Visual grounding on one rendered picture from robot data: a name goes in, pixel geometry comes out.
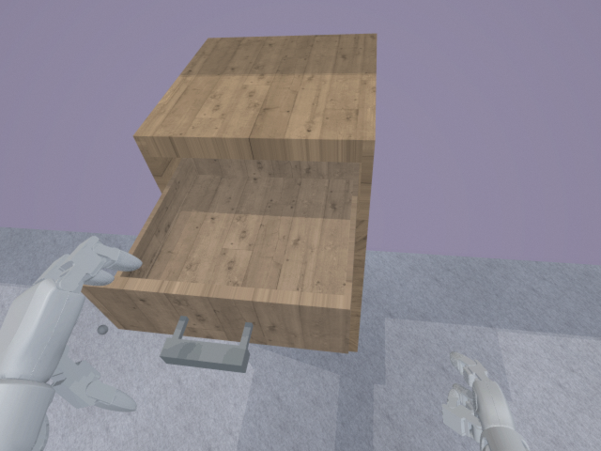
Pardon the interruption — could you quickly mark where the robot right forearm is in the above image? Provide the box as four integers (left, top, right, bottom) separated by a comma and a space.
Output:
480, 427, 531, 451

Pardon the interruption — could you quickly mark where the handle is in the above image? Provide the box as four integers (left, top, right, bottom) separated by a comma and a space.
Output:
160, 316, 254, 373

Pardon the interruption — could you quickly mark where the cabinet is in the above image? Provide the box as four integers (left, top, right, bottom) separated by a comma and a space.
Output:
133, 34, 377, 352

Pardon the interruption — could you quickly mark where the robot left forearm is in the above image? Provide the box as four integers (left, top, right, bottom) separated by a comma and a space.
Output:
0, 379, 55, 451

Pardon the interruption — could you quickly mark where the robot left hand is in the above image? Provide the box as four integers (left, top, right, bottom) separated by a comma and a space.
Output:
0, 236, 143, 412

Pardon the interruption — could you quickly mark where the drawer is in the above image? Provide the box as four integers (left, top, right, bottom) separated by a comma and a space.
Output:
81, 158, 360, 353

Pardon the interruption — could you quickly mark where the robot right hand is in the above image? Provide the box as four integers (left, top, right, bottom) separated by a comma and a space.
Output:
442, 351, 516, 443

